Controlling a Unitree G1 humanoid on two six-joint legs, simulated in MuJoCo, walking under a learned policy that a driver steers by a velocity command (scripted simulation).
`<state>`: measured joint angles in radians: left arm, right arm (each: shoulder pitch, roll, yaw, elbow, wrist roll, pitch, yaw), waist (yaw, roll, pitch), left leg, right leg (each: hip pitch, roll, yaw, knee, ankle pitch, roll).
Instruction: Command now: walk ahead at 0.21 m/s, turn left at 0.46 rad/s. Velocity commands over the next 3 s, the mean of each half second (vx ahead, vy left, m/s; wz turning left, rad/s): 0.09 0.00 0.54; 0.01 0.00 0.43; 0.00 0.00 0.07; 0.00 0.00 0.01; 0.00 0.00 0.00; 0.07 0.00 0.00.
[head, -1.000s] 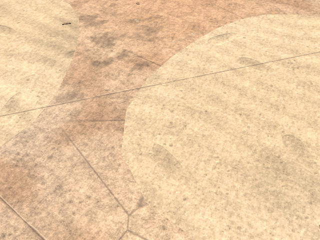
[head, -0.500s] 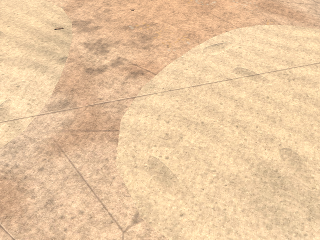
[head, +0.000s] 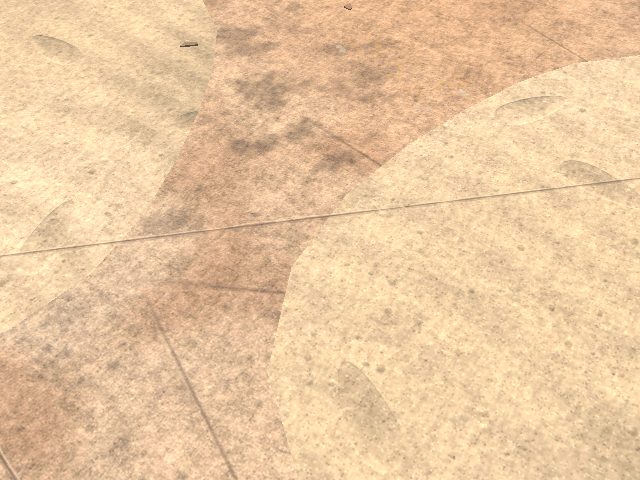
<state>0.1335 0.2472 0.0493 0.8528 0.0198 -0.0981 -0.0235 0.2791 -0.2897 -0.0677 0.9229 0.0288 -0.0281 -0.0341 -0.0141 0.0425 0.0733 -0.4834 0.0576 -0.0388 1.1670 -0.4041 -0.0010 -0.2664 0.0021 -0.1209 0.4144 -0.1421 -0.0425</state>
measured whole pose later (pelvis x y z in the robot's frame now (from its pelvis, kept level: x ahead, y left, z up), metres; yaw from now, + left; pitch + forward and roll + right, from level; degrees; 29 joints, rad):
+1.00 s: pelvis +0.14 +0.01 +0.00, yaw +29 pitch +1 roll +1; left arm 0.17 0.26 0.04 0.84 0.00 0.00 0.02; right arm 0.19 -0.31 -0.08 0.67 0.01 0.05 -0.04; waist 0.03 0.03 0.05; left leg -0.37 -0.02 -0.09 0.81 -0.43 -0.09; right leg -0.23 -0.02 0.01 0.44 -0.23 -0.01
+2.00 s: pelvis +0.13 +0.03 +0.00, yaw +29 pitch -2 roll +0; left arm 0.20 0.24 0.03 1.10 0.00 0.00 0.04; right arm 0.24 -0.23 -0.02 0.95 0.00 0.00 -0.03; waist 0.02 0.00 0.04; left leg -0.17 -0.02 -0.04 0.49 -0.29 0.01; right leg -0.19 -0.05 0.02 0.48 -0.26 0.05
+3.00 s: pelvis +0.15 +0.03 -0.01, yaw +29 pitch +0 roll +0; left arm 0.37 0.19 0.02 1.10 -0.02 -0.05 0.04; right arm 0.37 -0.19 -0.02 1.08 0.03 -0.04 -0.03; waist 0.00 0.00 -0.01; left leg -0.22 0.00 -0.05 0.59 -0.41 0.03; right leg -0.26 -0.01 0.02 0.65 -0.45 -0.03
